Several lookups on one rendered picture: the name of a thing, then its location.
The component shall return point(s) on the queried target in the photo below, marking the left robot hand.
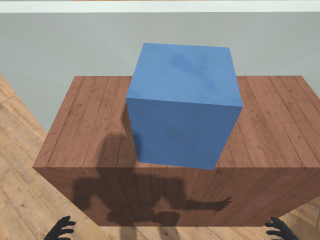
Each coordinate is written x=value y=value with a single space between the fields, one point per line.
x=57 y=230

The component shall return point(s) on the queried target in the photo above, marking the carton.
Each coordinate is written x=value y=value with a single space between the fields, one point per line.
x=183 y=102

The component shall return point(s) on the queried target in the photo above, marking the pedestal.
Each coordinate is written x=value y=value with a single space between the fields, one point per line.
x=269 y=166

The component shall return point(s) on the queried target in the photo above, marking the right robot hand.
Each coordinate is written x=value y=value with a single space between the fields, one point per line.
x=285 y=232

